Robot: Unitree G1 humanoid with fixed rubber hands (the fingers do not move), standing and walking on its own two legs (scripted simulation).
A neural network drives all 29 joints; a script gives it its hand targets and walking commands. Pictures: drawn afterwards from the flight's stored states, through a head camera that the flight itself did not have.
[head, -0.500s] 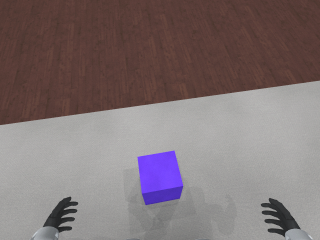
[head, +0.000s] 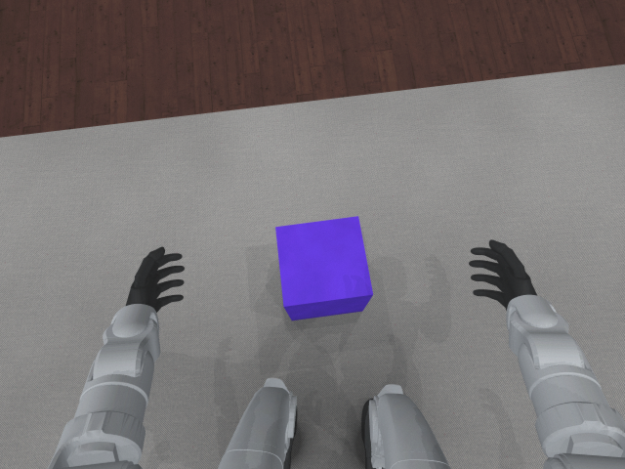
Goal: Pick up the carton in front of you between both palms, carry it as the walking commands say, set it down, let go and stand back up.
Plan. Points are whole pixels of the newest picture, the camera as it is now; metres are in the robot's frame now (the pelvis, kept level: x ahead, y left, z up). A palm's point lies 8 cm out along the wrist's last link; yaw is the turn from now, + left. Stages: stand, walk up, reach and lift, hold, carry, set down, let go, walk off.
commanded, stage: reach and lift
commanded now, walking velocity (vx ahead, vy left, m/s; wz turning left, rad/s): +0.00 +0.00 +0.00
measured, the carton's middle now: (322, 272) +0.48 +0.03 -0.58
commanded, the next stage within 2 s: none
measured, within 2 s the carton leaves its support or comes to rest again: neither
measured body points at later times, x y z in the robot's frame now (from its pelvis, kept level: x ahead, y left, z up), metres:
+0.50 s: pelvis -0.06 -0.01 -0.06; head +0.26 +0.00 +0.26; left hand +0.46 +0.23 -0.15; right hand +0.52 -0.16 -0.15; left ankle +0.03 +0.13 -0.67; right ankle +0.02 -0.13 -0.67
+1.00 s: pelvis -0.05 -0.01 -0.19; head +0.31 -0.01 +0.08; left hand +0.46 +0.23 -0.35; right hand +0.52 -0.15 -0.36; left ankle +0.03 +0.13 -0.67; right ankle +0.02 -0.13 -0.67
